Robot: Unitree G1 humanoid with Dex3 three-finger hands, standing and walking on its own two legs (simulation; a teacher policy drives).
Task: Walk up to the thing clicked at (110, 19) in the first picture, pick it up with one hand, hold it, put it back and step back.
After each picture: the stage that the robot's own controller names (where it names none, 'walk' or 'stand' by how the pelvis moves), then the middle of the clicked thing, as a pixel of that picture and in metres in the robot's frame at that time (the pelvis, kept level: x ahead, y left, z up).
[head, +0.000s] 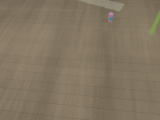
stand; (110, 17) +1.89 -0.38 -0.72
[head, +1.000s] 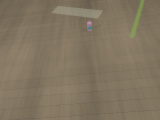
walk; (89, 26) +1.78 +0.05 -0.70
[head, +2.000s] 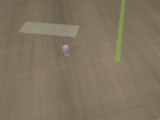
walk; (66, 50) +1.25 +0.28 -0.72
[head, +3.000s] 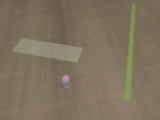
walk; (66, 81) +0.84 +0.23 -0.71
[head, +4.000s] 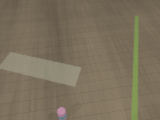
walk; (61, 114) +0.52 +0.19 -0.70
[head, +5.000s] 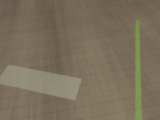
stand; out of the picture +0.40 +0.21 -0.72
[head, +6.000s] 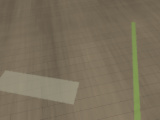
stand; out of the picture +0.38 +0.22 -0.72
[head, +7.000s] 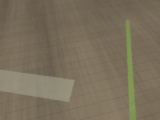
stand; out of the picture +0.39 +0.25 -0.70
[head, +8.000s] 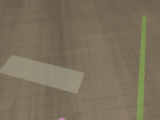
stand; out of the picture +0.41 +0.19 -0.71
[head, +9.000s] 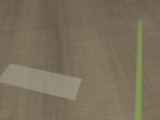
stand; out of the picture +0.40 +0.22 -0.73
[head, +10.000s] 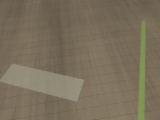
stand; out of the picture +0.38 +0.21 -0.73
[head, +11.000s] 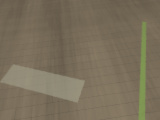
go down; out of the picture +0.38 +0.21 -0.73
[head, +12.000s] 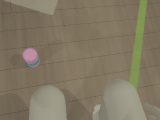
go down; (31, 58) +0.48 +0.21 -0.36
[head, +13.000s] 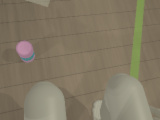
approach; (26, 52) +0.49 +0.21 -0.30
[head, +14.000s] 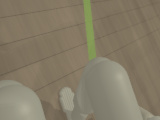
close in; out of the picture +0.48 +0.26 -0.23
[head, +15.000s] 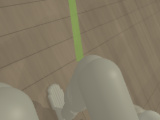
close; out of the picture +0.47 +0.28 -0.23
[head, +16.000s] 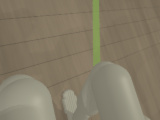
lift; out of the picture +0.43 +0.26 -0.20
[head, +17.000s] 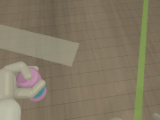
lift; (32, 85) +0.34 +0.19 -0.01
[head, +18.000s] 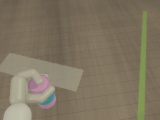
hold; (43, 92) +0.32 +0.16 +0.00
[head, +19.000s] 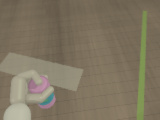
hold; (42, 92) +0.33 +0.17 -0.01
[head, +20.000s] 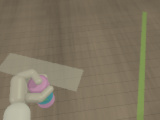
crouch; (42, 92) +0.33 +0.17 -0.01
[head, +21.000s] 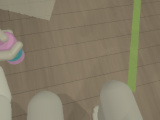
crouch; (10, 49) +0.47 +0.22 -0.10
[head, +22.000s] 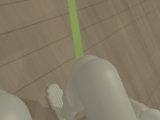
lower; out of the picture +0.46 +0.28 -0.24
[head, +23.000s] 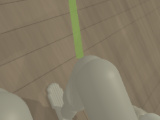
lower; out of the picture +0.46 +0.28 -0.24
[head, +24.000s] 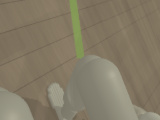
lower; out of the picture +0.46 +0.28 -0.24
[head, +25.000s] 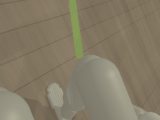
lower; out of the picture +0.46 +0.28 -0.24
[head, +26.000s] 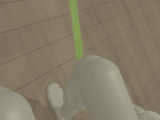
loosen; out of the picture +0.46 +0.28 -0.24
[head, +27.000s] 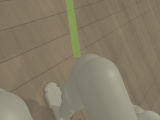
withdraw; out of the picture +0.45 +0.27 -0.24
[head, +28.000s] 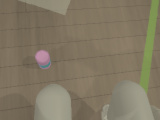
walk; (43, 60) +0.47 +0.20 -0.35
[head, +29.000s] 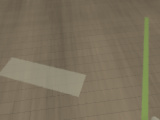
stand; out of the picture +0.38 +0.17 -0.66
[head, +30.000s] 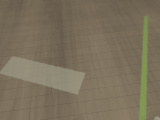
stand; out of the picture +0.40 +0.19 -0.67
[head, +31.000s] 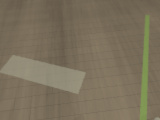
stand; out of the picture +0.40 +0.19 -0.67
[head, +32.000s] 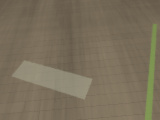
stand; out of the picture +0.41 +0.18 -0.72
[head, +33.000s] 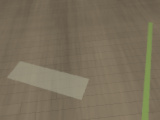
stand; out of the picture +0.39 +0.20 -0.73
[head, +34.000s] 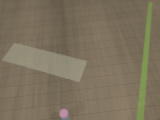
walk; (64, 115) +0.41 +0.18 -0.71
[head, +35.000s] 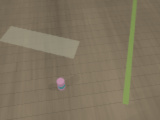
walk; (61, 84) +0.67 +0.18 -0.71
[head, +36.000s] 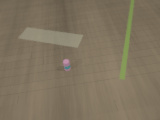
stand; (66, 65) +1.03 +0.27 -0.70
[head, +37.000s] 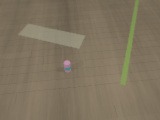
stand; (67, 66) +0.99 +0.19 -0.71
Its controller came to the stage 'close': yes
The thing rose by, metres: 0.71
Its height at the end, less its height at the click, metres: +0.00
